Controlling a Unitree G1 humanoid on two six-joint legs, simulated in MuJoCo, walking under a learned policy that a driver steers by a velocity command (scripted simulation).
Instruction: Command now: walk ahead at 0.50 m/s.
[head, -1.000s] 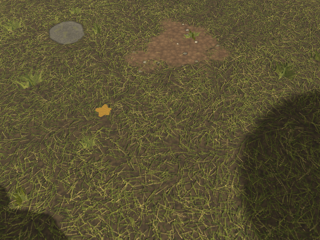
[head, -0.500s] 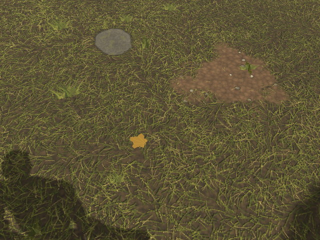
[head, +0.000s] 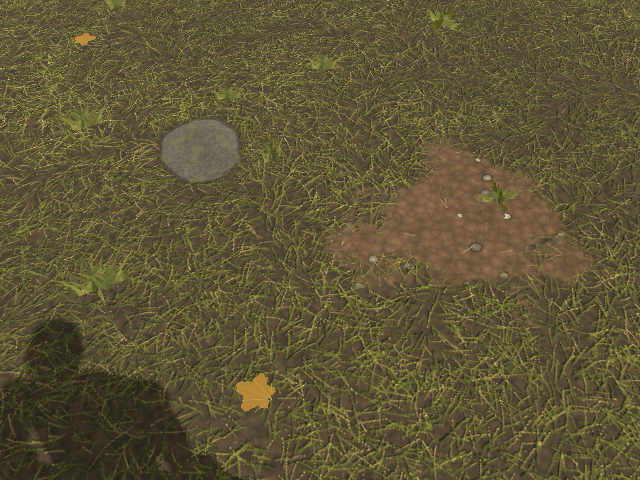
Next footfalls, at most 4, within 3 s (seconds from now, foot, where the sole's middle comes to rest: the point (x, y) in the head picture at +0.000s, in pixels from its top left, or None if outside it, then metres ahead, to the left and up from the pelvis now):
0.40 left None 0.39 0.12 -0.77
0.96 right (405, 419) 0.60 -0.13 -0.77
1.58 left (374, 333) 0.82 -0.08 -0.77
2.00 right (425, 416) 0.61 -0.18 -0.77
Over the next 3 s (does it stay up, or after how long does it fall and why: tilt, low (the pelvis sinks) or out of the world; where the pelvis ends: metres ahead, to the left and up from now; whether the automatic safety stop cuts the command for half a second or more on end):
stays up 0.83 -0.35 -0.01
